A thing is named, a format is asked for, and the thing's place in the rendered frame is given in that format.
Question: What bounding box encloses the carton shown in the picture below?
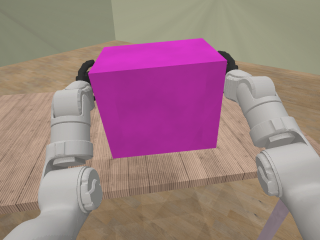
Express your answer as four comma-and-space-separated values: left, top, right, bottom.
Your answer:
88, 38, 227, 159

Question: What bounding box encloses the right robot forearm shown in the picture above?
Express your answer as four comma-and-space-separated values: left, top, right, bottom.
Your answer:
223, 69, 320, 162

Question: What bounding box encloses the robot left hand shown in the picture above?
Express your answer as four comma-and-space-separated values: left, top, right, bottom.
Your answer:
76, 59, 96, 101

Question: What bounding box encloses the right robot upper arm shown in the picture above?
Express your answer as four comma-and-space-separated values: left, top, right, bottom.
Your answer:
255, 142, 320, 240

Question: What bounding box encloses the robot right hand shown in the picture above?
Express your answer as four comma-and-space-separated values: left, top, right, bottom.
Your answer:
217, 50, 238, 75

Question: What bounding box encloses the left robot forearm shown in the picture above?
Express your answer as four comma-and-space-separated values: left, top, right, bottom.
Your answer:
38, 80, 95, 210

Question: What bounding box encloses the left robot upper arm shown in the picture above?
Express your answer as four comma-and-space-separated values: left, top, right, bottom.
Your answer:
3, 166, 103, 240

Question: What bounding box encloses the table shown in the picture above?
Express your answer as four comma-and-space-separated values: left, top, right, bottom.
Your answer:
0, 92, 320, 240

